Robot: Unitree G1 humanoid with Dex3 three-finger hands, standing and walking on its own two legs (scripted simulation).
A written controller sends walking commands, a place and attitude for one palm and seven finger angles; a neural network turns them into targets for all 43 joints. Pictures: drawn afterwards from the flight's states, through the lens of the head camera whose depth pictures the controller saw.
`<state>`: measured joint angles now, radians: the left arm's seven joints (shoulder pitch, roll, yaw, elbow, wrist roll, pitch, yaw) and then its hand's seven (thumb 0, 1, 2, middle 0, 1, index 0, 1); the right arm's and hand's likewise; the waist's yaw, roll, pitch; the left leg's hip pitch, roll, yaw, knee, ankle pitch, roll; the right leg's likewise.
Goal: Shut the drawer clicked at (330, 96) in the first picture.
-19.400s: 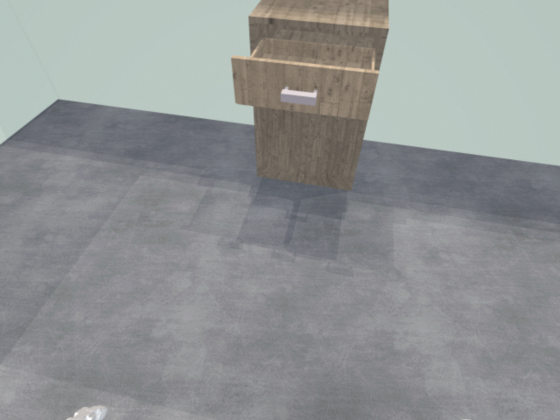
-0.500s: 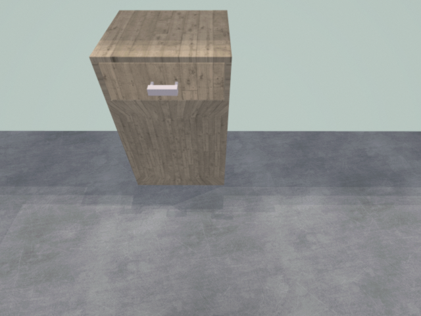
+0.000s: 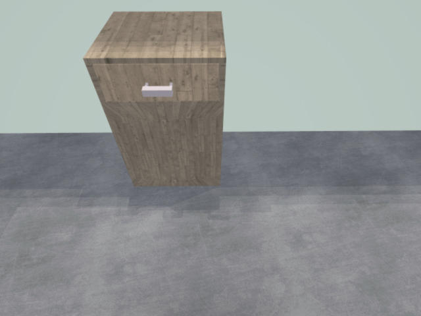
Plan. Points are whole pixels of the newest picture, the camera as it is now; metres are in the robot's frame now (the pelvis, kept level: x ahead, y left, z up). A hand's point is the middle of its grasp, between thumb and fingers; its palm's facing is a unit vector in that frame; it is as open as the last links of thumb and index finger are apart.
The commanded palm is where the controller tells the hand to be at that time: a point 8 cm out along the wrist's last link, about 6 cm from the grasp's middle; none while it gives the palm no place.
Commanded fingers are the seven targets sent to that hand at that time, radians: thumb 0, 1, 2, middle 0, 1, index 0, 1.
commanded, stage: look to check the result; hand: left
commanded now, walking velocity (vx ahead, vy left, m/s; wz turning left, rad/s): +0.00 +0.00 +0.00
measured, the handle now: (158, 88) +0.89 +0.24 -0.08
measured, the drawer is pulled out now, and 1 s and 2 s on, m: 0.00 0.00 0.00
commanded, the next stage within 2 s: stand and wait in 0.42 s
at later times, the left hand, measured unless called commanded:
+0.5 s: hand out of the picture +0.01 +0.16 -0.17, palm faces +0.03 -0.98 -0.20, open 7.4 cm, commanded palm none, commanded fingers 0.00 0.90 0.90 -0.20 -0.30 -0.20 -0.30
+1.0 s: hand out of the picture +0.02 +0.16 -0.17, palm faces +0.03 -0.98 -0.21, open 7.4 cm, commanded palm none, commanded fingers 0.00 0.90 0.90 -0.20 -0.30 -0.20 -0.30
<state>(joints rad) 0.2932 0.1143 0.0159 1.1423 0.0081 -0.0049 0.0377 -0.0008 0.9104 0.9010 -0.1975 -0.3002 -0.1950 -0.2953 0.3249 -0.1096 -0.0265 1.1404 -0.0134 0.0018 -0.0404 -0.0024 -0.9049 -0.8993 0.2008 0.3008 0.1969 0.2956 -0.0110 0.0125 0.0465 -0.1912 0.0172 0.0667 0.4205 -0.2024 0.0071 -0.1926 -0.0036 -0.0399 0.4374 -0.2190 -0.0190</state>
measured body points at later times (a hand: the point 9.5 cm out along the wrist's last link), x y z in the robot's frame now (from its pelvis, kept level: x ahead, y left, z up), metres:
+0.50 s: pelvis +0.01 -0.01 +0.00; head +0.02 -0.02 +0.45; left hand +0.01 +0.21 -0.16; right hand -0.01 -0.22 -0.17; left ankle +0.02 +0.12 -0.74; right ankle +0.01 -0.11 -0.74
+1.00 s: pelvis +0.01 -0.01 +0.00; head +0.02 -0.02 +0.45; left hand +0.02 +0.21 -0.15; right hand +0.00 -0.23 -0.16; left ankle +0.02 +0.12 -0.74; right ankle +0.01 -0.11 -0.74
